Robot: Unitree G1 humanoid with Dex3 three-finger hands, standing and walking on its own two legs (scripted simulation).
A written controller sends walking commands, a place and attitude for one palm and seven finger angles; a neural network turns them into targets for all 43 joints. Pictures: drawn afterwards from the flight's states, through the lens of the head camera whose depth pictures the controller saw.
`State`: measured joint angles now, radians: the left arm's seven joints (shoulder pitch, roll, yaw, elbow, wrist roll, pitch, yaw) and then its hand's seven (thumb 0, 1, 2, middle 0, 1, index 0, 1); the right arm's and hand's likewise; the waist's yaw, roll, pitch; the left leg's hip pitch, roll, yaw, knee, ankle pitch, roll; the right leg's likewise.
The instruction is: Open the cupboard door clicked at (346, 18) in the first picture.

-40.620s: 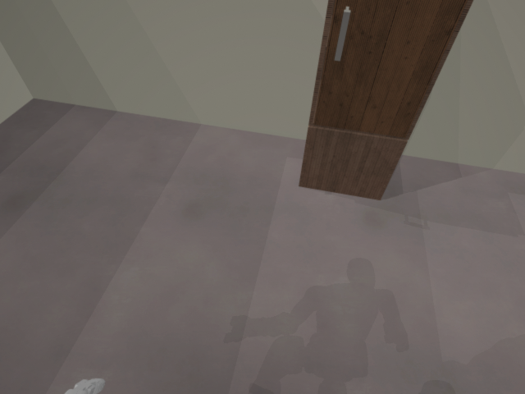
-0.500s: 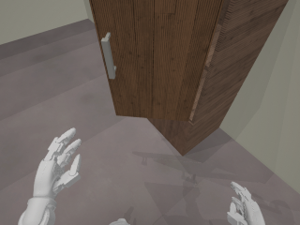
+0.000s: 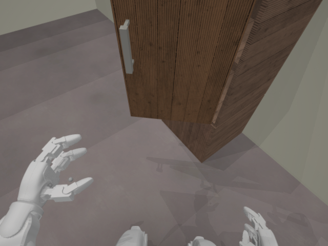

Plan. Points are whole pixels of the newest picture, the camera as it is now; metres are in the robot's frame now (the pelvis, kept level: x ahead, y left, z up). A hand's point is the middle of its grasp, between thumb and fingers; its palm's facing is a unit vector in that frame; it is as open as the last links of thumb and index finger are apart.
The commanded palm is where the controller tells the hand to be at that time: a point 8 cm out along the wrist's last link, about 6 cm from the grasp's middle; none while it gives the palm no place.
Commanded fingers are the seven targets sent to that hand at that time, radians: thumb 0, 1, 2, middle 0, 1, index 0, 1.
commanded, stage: raise the hand with hooked fingers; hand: left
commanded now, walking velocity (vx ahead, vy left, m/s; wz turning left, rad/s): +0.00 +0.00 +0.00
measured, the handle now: (128, 47) +0.66 +0.15 +0.10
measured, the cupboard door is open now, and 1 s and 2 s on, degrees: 47 47 47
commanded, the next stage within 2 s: move the hooked fingers beside the handle in 1.32 s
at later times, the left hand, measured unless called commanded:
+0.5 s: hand (47, 155) +0.28 +0.26 +0.09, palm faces -0.04 -1.00 -0.05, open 13.6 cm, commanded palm +0.26 +0.31 +0.10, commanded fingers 0.00 -0.50 0.30 -0.30 -1.20 -0.30 -1.20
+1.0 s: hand (40, 132) +0.31 +0.27 +0.13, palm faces -0.05 -1.00 -0.03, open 14.0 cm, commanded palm +0.28 +0.32 +0.13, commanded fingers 0.00 -0.50 0.30 -0.30 -1.20 -0.30 -1.20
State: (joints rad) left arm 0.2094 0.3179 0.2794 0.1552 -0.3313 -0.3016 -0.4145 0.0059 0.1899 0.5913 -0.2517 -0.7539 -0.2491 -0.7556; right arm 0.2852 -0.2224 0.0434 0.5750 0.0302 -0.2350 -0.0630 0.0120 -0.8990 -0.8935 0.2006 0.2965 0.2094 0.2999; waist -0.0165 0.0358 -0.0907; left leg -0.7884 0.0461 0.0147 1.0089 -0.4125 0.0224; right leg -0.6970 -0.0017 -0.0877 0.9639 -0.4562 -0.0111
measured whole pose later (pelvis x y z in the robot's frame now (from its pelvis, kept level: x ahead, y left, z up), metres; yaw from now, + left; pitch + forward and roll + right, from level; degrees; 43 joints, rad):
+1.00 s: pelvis +0.02 +0.00 +0.03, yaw +0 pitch +7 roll -2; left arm -0.09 0.45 0.44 0.42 -0.37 -0.17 -0.58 -0.01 -0.50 0.30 -0.30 -1.20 -0.30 -1.20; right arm 0.29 -0.29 0.04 0.57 0.05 -0.20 -0.09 0.01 -0.90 -0.89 0.20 0.30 0.21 0.30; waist 0.00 0.03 -0.06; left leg -0.54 0.03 0.03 0.77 -0.34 0.02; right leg -0.46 0.00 -0.07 0.73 -0.38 -0.01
